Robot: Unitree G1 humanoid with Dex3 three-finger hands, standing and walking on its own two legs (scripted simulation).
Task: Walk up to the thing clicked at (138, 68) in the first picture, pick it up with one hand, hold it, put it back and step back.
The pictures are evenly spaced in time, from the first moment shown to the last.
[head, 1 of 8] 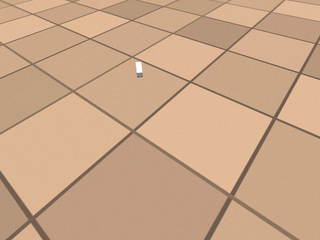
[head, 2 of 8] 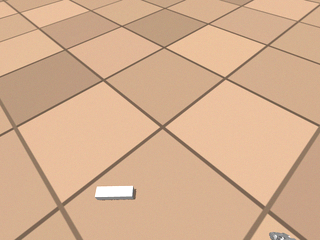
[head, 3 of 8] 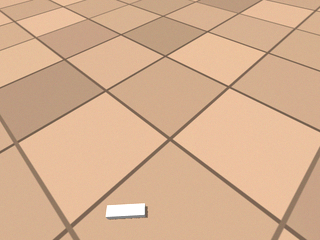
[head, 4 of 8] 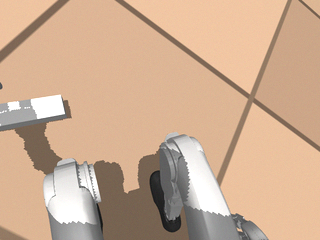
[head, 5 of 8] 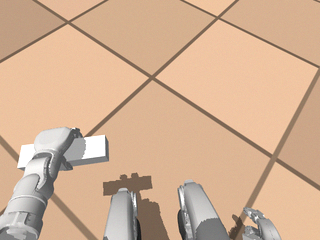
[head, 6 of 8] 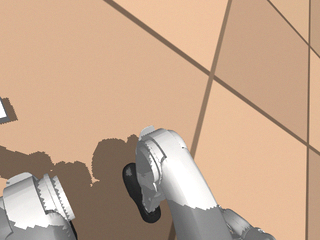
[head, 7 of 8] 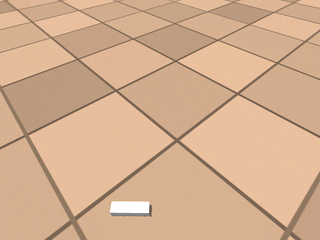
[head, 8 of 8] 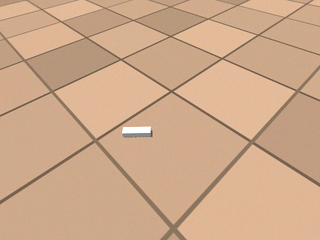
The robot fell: no
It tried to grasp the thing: yes
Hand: left
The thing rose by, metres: 0.69
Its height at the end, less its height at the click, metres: +0.00
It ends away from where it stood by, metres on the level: 0.01
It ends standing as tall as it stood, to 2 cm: yes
